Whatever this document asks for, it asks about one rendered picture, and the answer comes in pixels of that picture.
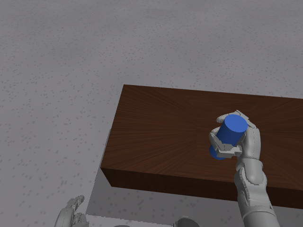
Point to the right robot arm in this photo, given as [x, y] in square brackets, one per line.
[255, 206]

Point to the can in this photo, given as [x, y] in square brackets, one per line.
[231, 130]

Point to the left robot hand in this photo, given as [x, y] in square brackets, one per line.
[66, 217]

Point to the right robot hand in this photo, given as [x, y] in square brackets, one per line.
[249, 145]

